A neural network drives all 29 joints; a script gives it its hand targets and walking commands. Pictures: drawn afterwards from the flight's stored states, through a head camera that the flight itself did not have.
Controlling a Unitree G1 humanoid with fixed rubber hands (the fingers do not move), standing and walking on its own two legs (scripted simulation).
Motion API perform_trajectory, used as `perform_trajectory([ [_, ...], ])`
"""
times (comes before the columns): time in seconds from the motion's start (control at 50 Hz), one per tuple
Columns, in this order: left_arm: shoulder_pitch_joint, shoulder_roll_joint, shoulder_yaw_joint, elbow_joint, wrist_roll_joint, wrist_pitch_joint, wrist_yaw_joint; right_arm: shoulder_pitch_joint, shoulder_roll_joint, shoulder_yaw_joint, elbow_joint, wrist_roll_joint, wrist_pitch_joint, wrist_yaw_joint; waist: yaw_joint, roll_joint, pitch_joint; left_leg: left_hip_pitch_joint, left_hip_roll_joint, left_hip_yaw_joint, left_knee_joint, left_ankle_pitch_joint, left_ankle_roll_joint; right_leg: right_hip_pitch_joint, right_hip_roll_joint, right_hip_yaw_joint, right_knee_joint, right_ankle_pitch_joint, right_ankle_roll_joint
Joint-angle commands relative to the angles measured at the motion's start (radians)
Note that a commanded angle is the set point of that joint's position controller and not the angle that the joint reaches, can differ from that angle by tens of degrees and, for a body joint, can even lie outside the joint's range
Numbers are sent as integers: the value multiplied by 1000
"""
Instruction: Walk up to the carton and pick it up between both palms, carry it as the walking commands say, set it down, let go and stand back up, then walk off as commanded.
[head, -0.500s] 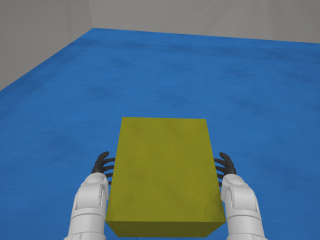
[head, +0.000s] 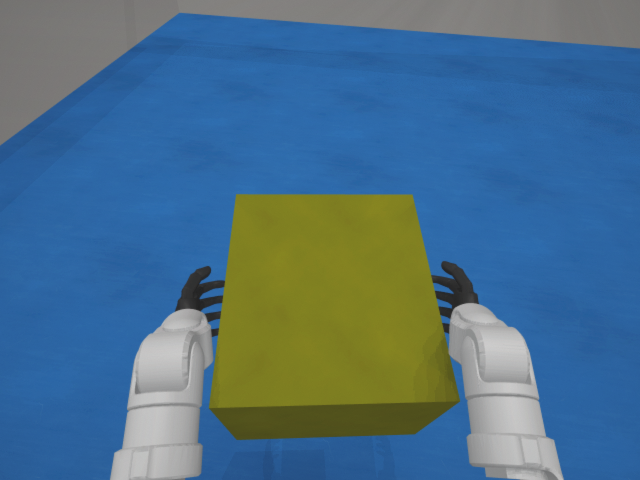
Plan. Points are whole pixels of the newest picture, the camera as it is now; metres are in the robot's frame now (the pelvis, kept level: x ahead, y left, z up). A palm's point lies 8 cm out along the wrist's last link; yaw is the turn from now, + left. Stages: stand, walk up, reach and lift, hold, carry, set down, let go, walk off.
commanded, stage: carry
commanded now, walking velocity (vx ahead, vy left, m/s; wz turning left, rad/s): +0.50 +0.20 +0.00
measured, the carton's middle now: (326, 315) +0.35 +0.00 +0.00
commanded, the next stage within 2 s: none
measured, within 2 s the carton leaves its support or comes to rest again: neither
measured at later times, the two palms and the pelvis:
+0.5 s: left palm (194, 206) +0.50 +0.21 +0.07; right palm (404, 214) +0.49 -0.13 +0.08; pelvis +0.24 +0.06 +0.00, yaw -2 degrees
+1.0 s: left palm (165, 114) +0.83 +0.36 +0.06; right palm (315, 113) +0.81 +0.02 +0.09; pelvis +0.56 +0.21 +0.01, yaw -5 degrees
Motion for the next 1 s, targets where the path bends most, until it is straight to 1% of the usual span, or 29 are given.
perform_trajectory([
  [0.0, -707, -949, -727, -299, -455, 110, -380, -591, 1023, 688, -365, 388, 121, 320, -2, 77, -311, 407, 337, -389, -255, -300, 159, -383, 10, -122, 295, -147, -14],
  [0.08, -703, -981, -755, -370, -512, 178, -379, -600, 1000, 682, -523, 399, 197, 307, -3, 162, -278, 338, 253, -218, -237, -156, 131, -222, 68, -183, 85, -80, -36],
  [0.16, -648, -974, -764, -390, -490, 224, -357, -502, 975, 652, -485, 397, 251, 329, -11, 258, -264, 424, 249, -173, -205, 10, 127, -257, 77, -234, 24, 13, -39],
  [0.2, -656, -970, -773, -408, -487, 239, -350, -479, 971, 650, -471, 393, 266, 331, -14, 252, -262, 449, 235, -160, -172, 120, 133, -253, 77, -251, -20, 21, -37],
  [0.24, -641, -962, -761, -421, -465, 246, -346, -477, 985, 672, -456, 400, 277, 330, 7, 157, -277, 334, 200, -71, -40, 310, 101, -27, 78, -271, -139, 85, -61],
  [0.26, -606, -953, -752, -413, -455, 252, -344, -453, 986, 675, -440, 398, 284, 330, 29, 113, -313, 160, 153, -7, 107, 361, 54, 223, 24, -187, -189, 143, -95],
  [0.28, -529, -928, -720, -383, -432, 257, -345, -462, 983, 692, -433, 413, 293, 330, 55, -93, -365, -119, 103, 42, 350, 232, -4, 500, -156, 70, -222, 78, -154],
  [0.3, -492, -911, -689, -335, -408, 257, -348, -530, 973, 717, -477, 442, 295, 335, 51, -301, -335, -450, 6, 14, 529, -185, -23, 685, -372, 416, -252, 232, -258],
  [0.32, -501, -896, -672, -333, -386, 259, -343, -594, 955, 719, -484, 447, 298, 346, 44, -187, -265, -554, 45, -99, 591, -323, -3, 672, -423, 445, -241, 408, -302],
  [0.34, -475, -908, -675, -319, -379, 260, -338, -602, 938, 713, -502, 455, 302, 348, 48, -157, -270, -553, 65, -128, 595, -297, -5, 638, -411, 386, -235, 477, -311],
  [0.4, -538, -957, -714, -368, -402, 260, -333, -637, 990, 730, -509, 500, 296, 361, 50, -26, -189, -459, 108, -131, 433, -240, -35, 457, -358, 254, -344, 276, -227],
  [0.46, -629, -967, -744, -476, -459, 244, -345, -571, 1039, 703, -466, 469, 288, 345, 36, -193, -201, -366, 61, -35, 293, -135, -36, 434, -264, 3, -322, 350, -157],
  [0.52, -657, -971, -754, -532, -500, 241, -366, -579, 1073, 709, -522, 447, 275, 311, 34, -257, -204, -222, 4, 72, 167, 13, -37, 408, -185, -152, -306, 515, -87],
  [0.58, -588, -951, -756, -552, -488, 249, -363, -531, 1078, 721, -550, 455, 277, 297, 27, -229, -254, 28, -22, 111, 77, 137, -15, 322, -165, -232, -221, 643, -36],
  [0.62, -546, -932, -743, -513, -459, 263, -365, -502, 1056, 720, -545, 441, 279, 296, 3, -168, -291, 216, -54, 171, -3, 197, 10, 282, -91, -317, -2, 710, 7],
  [0.64, -516, -908, -739, -481, -445, 268, -367, -486, 1043, 719, -529, 437, 285, 299, -18, -96, -338, 363, -38, 167, -26, 174, 34, 185, -54, -329, 168, 600, 22],
  [0.66, -534, -903, -747, -464, -447, 271, -370, -449, 1014, 711, -510, 422, 280, 298, -40, 61, -401, 514, 126, -55, -93, 91, 89, 24, -3, -316, 406, 343, 49],
  [0.68, -525, -925, -749, -451, -444, 275, -369, -446, 1002, 697, -483, 427, 285, 302, -2, 314, -427, 640, 349, -421, -86, 156, 164, -202, 85, -225, 583, -228, 62],
  [0.7, -507, -903, -755, -427, -446, 272, -371, -435, 970, 690, -497, 423, 280, 304, 5, 260, -389, 646, 400, -559, -134, 192, 223, -345, 110, -126, 722, -287, 26],
  [0.72, -477, -945, -772, -453, -460, 265, -369, -388, 997, 676, -504, 415, 270, 306, -5, 218, -456, 706, 399, -487, -110, 166, 226, -381, 14, -65, 737, -233, -9],
  [0.74, -499, -985, -758, -424, -451, 252, -376, -418, 1020, 700, -502, 410, 261, 308, -7, 129, -441, 662, 347, -390, -94, 244, 181, -372, 3, -65, 730, -202, -11],
  [0.76, -541, -992, -763, -428, -452, 233, -384, -440, 1040, 717, -528, 407, 249, 310, -6, 107, -440, 596, 281, -251, -70, 289, 130, -330, -8, -61, 628, -143, -11],
  [0.8, -612, -1023, -785, -481, -487, 207, -387, -445, 1060, 707, -571, 393, 224, 317, -5, 165, -414, 477, 260, -214, -113, 377, 135, -237, -9, -87, 439, -86, -33],
  [0.82, -662, -1042, -783, -506, -487, 197, -383, -495, 1094, 702, -576, 399, 222, 322, -3, 145, -377, 430, 259, -198, -141, 361, 135, -202, 4, -118, 405, -78, -35],
  [0.84, -697, -1050, -807, -548, -495, 193, -376, -491, 1097, 705, -595, 412, 221, 331, 2, 226, -397, 459, 256, -192, -152, 284, 141, -216, 19, -123, 372, -62, -38],
  [0.86, -674, -1033, -811, -573, -486, 190, -365, -475, 1096, 702, -588, 411, 225, 338, -1, 184, -367, 436, 288, -190, -183, 224, 153, -222, 5, -135, 375, -63, -45],
  [0.9, -660, -1000, -827, -610, -479, 186, -344, -398, 1074, 691, -539, 409, 232, 345, -3, 169, -338, 473, 271, -168, -222, 159, 135, -275, 8, -159, 331, -1, -44],
  [0.92, -597, -989, -826, -588, -455, 188, -335, -385, 1052, 687, -540, 405, 234, 348, 0, 217, -305, 486, 259, -144, -217, 257, 113, -314, 1, -159, 335, 50, -43],
  [0.98, -503, -981, -794, -493, -413, 215, -332, -372, 1006, 674, -517, 384, 249, 351, -2, 179, -231, 485, 231, -107, -206, 449, 105, -337, 9, -195, 207, 118, -44],
])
